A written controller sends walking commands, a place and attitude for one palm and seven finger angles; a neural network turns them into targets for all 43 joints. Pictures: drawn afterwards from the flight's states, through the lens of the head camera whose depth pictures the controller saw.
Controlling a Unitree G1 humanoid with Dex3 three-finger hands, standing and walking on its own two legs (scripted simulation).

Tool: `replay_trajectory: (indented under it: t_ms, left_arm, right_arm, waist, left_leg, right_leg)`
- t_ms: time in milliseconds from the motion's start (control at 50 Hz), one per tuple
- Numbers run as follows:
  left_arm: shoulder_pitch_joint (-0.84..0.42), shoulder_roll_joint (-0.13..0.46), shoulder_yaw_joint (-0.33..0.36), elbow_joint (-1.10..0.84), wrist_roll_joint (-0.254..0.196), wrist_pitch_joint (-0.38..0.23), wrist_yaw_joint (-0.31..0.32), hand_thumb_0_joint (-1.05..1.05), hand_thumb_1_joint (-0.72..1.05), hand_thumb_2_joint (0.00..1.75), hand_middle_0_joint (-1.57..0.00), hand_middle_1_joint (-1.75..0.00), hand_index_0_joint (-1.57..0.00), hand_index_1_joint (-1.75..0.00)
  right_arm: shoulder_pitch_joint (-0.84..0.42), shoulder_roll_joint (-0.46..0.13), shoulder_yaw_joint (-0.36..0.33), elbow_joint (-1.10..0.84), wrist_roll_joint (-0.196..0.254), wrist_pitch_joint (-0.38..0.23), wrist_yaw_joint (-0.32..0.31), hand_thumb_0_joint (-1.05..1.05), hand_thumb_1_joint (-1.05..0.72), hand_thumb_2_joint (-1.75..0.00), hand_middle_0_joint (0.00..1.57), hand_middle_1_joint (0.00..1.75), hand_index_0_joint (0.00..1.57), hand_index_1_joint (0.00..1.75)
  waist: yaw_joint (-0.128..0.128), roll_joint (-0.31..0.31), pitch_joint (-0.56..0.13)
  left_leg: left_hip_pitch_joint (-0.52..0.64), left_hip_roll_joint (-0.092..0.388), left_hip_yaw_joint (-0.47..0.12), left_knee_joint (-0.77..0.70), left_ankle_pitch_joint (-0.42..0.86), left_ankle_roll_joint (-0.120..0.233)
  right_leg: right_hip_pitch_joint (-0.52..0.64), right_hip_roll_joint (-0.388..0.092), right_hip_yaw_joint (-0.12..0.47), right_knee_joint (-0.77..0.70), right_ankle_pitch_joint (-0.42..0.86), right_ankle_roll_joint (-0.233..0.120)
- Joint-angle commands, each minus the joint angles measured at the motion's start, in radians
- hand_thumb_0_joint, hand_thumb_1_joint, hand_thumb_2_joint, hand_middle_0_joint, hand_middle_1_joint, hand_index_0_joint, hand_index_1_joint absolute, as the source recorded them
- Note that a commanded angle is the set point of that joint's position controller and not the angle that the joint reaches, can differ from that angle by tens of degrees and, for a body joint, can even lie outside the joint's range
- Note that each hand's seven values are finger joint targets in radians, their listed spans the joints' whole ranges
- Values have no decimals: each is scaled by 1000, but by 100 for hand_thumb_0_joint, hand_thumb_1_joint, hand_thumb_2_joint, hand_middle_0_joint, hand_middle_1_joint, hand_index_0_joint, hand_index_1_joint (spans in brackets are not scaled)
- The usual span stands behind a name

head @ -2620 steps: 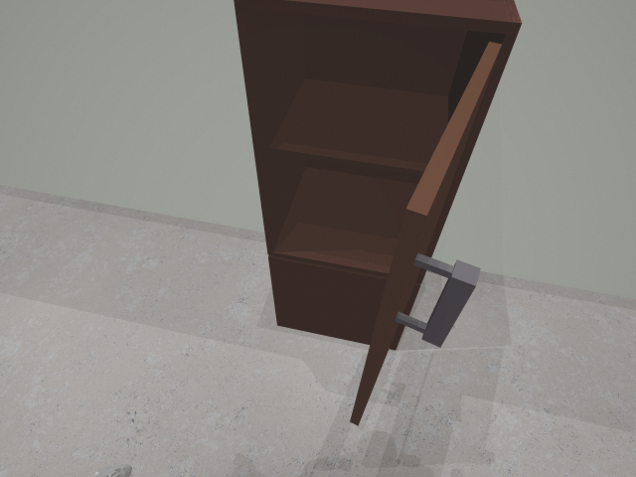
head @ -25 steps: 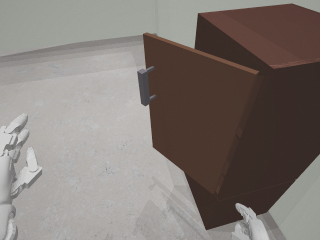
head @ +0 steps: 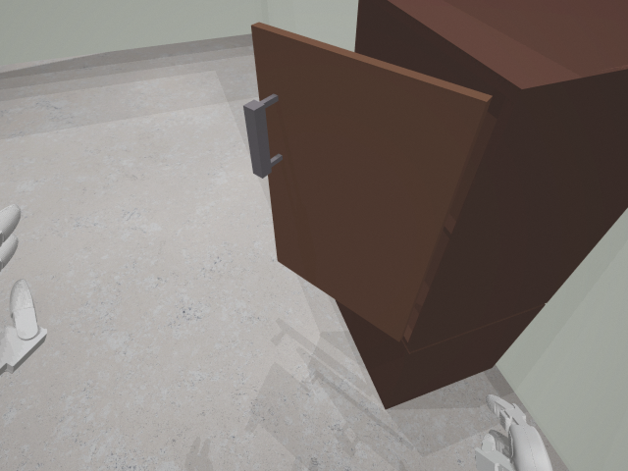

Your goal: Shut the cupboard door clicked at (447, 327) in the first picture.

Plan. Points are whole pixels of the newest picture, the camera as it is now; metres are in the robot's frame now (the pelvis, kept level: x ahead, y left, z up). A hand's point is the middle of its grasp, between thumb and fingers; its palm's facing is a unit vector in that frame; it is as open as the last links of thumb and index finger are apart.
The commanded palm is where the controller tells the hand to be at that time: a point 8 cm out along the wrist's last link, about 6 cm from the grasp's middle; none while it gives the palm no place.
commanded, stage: step back with the hand held close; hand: left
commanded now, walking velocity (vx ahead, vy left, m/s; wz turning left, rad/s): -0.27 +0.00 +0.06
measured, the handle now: (266, 136) +0.64 +0.13 +0.09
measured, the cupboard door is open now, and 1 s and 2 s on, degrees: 32 32 32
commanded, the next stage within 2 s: stop stepping back and stand still in 0.98 s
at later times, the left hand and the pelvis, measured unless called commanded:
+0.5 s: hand out of the picture +0.14 +0.27 +0.17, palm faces +0.48 -0.76 -0.45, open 7.4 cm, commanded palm +0.07 +0.30 +0.18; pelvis -0.06 +0.00 -0.02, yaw +1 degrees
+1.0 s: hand out of the picture +0.10 +0.23 +0.17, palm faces +0.27 -0.84 -0.47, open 7.4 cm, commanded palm +0.02 +0.29 +0.18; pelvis -0.14 -0.01 +0.00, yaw -2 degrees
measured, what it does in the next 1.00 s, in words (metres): walks backwards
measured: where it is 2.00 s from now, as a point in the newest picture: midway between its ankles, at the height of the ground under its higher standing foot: outside the picture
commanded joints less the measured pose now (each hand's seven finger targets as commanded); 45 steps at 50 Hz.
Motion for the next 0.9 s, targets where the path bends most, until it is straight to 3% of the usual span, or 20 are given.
replay_trajectory:
  t_ms: [0,60,80,100,180,200,240,340,460,520,540,580,620,640,680,700,760,780,840,880]
  left_arm:
    - [-37,153,134,-166,8,-69,32,0,90,90,-20,-30,-20,-30]
    - [-63,153,137,-182,22,-86,39,0,90,90,-20,-30,-20,-30]
    - [-74,183,164,-198,31,-94,41,0,90,90,-20,-30,-20,-30]
    - [-75,154,139,-197,30,-98,41,0,90,90,-20,-30,-20,-30]
    - [-111,182,171,-220,44,-119,48,0,90,90,-20,-30,-20,-30]
    - [-125,149,141,-222,42,-122,46,0,90,90,-20,-30,-20,-30]
    - [-127,153,153,-218,45,-129,47,0,90,90,-20,-30,-20,-30]
    - [-151,143,148,-207,55,-137,44,0,90,90,-20,-30,-20,-30]
    - [-118,162,158,-233,53,-152,52,0,90,90,-20,-30,-20,-30]
    - [-78,183,171,-271,41,-166,60,0,90,90,-20,-30,-20,-30]
    - [-72,190,179,-293,40,-173,62,0,90,90,-20,-30,-20,-30]
    - [-37,204,216,-286,45,-182,69,0,90,90,-20,-30,-20,-30]
    - [-57,185,221,-292,47,-188,60,0,90,90,-20,-30,-20,-30]
    - [-84,183,220,-291,49,-186,56,0,90,90,-20,-30,-20,-30]
    - [-95,196,226,-276,42,-187,48,0,90,90,-20,-30,-20,-30]
    - [-73,151,178,-269,24,-188,41,0,90,90,-20,-30,-20,-30]
    - [-59,122,106,-267,0,-186,30,0,90,90,-20,-30,-20,-30]
    - [-61,109,91,-274,5,-187,32,0,90,90,-20,-30,-20,-30]
    - [-87,146,83,-312,1,-178,21,0,90,90,-20,-30,-20,-30]
    - [-31,192,132,-332,-2,-167,17,0,90,90,-20,-30,-20,-30]
  right_arm:
    - [-87,-129,-47,-156,-4,-64,-10,0,-90,-90,20,30,20,30]
    - [-73,-136,-48,-156,-5,-78,-10,0,-90,-90,20,30,20,30]
    - [-83,-141,-50,-154,-8,-85,-11,0,-90,-90,20,30,20,30]
    - [-76,-130,-43,-154,-7,-90,-11,0,-90,-90,20,30,20,30]
    - [-71,-141,-46,-144,-16,-112,-12,0,-90,-90,20,30,20,30]
    - [-68,-131,-41,-143,-14,-114,-12,0,-90,-90,20,30,20,30]
    - [-59,-134,-43,-136,-19,-123,-12,0,-90,-90,20,30,20,30]
    - [-55,-133,-47,-128,-22,-130,-6,0,-90,-90,20,30,20,30]
    - [-51,-116,-47,-121,-27,-126,10,0,-90,-90,20,30,20,30]
    - [-45,-104,-45,-111,-25,-125,18,0,-90,-90,20,30,20,30]
    - [-46,-106,-45,-111,-25,-126,17,0,-90,-90,20,30,20,30]
    - [-58,-119,-49,-113,-23,-138,4,0,-90,-90,20,30,20,30]
    - [-71,-132,-54,-113,-30,-153,-4,0,-90,-90,20,30,20,30]
    - [-64,-132,-58,-104,-36,-159,-5,0,-90,-90,20,30,20,30]
    - [-62,-119,-67,-89,-45,-177,-3,0,-90,-90,20,30,20,30]
    - [-57,-100,-58,-77,-48,-184,0,0,-90,-90,20,30,20,30]
    - [-53,-89,-42,-29,-51,-205,16,0,-90,-90,20,30,20,30]
    - [-43,-87,-44,-6,-54,-215,19,0,-90,-90,20,30,20,30]
    - [-45,-93,-47,26,-51,-219,32,0,-90,-90,20,30,20,30]
    - [-57,-91,-51,13,-55,-216,44,0,-90,-90,20,30,20,30]
  waist:
    - [3,22,-73]
    - [-3,17,-56]
    - [0,26,-60]
    - [-3,16,-57]
    - [-1,45,-52]
    - [-5,54,-44]
    - [-2,71,-47]
    - [-4,41,-19]
    - [-13,-46,-23]
    - [-21,-69,-81]
    - [-23,-26,-97]
    - [-16,75,-110]
    - [-6,201,-104]
    - [-8,220,-95]
    - [-1,121,-80]
    - [0,68,-77]
    - [2,97,-130]
    - [4,163,-158]
    - [11,163,-333]
    - [16,185,-414]
  left_leg:
    - [-288,226,-253,-208,-122,-9]
    - [-369,217,-278,-217,-310,4]
    - [-391,218,-284,-224,-338,10]
    - [-400,215,-285,-220,-350,10]
    - [-460,234,-314,-248,-415,19]
    - [-469,236,-311,-245,-419,20]
    - [-496,249,-322,-256,-437,24]
    - [-564,250,-315,-228,-490,26]
    - [-444,165,-255,-39,-400,-16]
    - [-303,149,-248,3,-273,-37]
    - [-285,160,-254,-25,-274,-31]
    - [-400,227,-319,-167,-335,1]
    - [-577,354,-426,-353,-513,42]
    - [-607,396,-461,-407,-538,53]
    - [-452,394,-468,-373,-349,52]
    - [-313,375,-440,-340,-199,38]
    - [23,346,-384,-318,96,-13]
    - [135,328,-356,-291,268,-30]
    - [475,294,-274,-161,838,-68]
    - [569,283,-249,-141,933,-65]
  right_leg:
    - [251,-58,90,62,155,-18]
    - [254,-60,108,62,85,-23]
    - [271,-55,107,62,79,-20]
    - [267,-60,107,69,71,-22]
    - [294,-36,92,117,52,-16]
    - [289,-35,90,131,51,-17]
    - [312,-24,81,162,60,-14]
    - [312,-30,99,172,14,-23]
    - [104,-137,250,-9,-121,-79]
    - [21,-174,251,-49,-86,-99]
    - [21,-152,219,-29,-76,-87]
    - [161,-60,119,106,-7,-45]
    - [328,43,25,320,1,-5]
    - [347,71,13,411,-48,4]
    - [237,75,28,398,-130,1]
    - [147,65,25,317,-191,-4]
    - [-3,61,4,99,-278,-9]
    - [-21,57,-5,7,-251,-10]
    - [-63,71,-16,-113,-151,8]
    - [-64,79,-17,-97,-148,16]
